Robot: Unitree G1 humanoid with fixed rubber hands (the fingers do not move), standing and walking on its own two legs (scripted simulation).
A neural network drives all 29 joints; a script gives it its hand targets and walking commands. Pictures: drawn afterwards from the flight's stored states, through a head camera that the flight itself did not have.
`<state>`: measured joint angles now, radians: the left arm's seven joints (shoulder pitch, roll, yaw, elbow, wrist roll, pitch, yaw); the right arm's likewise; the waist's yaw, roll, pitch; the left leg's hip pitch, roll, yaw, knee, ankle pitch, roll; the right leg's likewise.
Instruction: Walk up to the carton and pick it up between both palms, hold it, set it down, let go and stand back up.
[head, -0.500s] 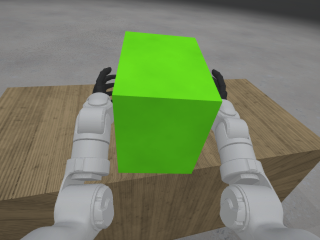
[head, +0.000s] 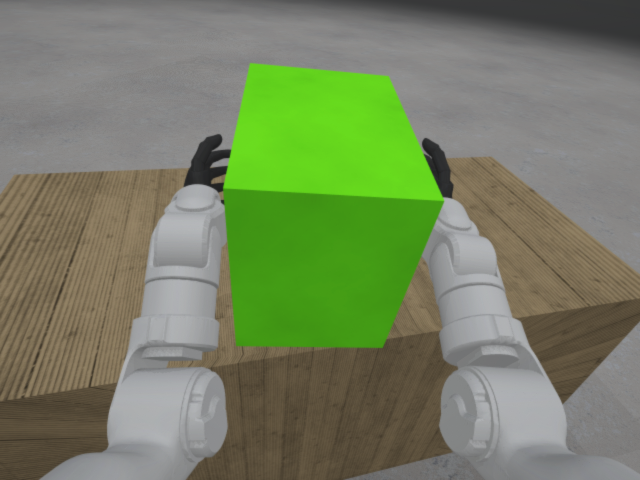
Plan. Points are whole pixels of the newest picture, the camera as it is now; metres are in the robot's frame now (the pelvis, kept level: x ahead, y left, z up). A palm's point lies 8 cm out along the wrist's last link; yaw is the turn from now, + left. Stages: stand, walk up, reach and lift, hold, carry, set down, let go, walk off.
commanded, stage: hold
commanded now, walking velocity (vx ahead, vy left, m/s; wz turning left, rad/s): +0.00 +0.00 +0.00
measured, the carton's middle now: (316, 204) +0.42 +0.02 +0.19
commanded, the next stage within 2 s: none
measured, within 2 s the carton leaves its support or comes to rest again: neither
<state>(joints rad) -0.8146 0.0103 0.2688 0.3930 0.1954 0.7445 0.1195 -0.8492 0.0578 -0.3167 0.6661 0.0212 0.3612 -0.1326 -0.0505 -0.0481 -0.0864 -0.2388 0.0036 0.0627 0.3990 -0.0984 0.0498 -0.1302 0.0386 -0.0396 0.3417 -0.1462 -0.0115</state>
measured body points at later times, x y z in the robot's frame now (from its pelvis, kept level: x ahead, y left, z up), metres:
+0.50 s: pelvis +0.00 +0.00 +0.00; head -0.06 +0.04 +0.44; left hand +0.39 +0.16 +0.23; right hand +0.40 -0.12 +0.24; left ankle +0.08 +0.08 -0.74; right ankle +0.03 -0.11 -0.74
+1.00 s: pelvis +0.00 +0.00 +0.00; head -0.06 +0.04 +0.44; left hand +0.40 +0.16 +0.22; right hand +0.40 -0.12 +0.23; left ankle +0.08 +0.08 -0.74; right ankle +0.03 -0.11 -0.74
